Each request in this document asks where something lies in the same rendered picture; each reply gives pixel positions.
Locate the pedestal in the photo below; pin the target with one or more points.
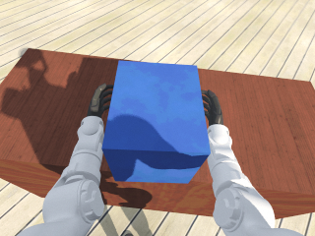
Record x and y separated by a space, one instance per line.
271 122

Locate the robot left hand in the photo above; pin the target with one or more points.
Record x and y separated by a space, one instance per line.
97 107

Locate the right robot upper arm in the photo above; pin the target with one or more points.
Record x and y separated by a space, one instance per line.
239 213

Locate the right robot forearm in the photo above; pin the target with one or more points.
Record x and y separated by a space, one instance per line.
223 165

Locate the left robot forearm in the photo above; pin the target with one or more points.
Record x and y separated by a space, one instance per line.
86 158

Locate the carton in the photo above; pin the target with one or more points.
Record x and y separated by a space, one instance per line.
156 130

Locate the left robot upper arm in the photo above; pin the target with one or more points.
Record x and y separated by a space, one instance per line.
69 210

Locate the robot right hand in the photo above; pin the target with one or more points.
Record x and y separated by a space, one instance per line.
214 113

